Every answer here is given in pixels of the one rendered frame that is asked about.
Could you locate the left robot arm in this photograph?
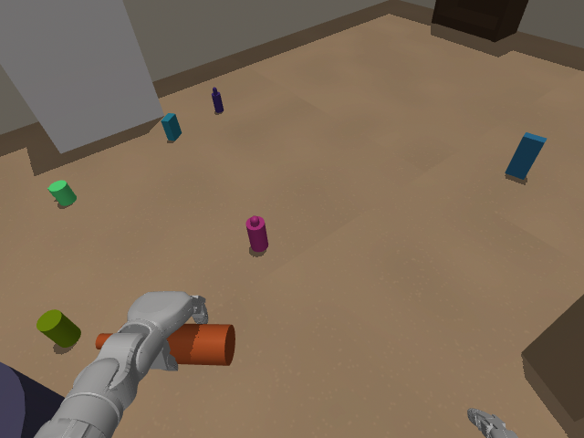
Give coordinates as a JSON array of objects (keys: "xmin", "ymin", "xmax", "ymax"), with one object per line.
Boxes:
[{"xmin": 34, "ymin": 319, "xmax": 163, "ymax": 438}]

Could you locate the bookshelf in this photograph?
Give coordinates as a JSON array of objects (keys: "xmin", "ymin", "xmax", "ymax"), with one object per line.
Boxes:
[{"xmin": 432, "ymin": 0, "xmax": 528, "ymax": 42}]

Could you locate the left robot hand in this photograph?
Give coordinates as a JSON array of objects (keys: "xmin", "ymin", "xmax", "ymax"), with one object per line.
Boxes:
[{"xmin": 127, "ymin": 291, "xmax": 208, "ymax": 371}]

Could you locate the right robot hand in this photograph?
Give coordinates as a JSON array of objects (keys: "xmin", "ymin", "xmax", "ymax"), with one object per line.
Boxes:
[{"xmin": 467, "ymin": 408, "xmax": 518, "ymax": 438}]

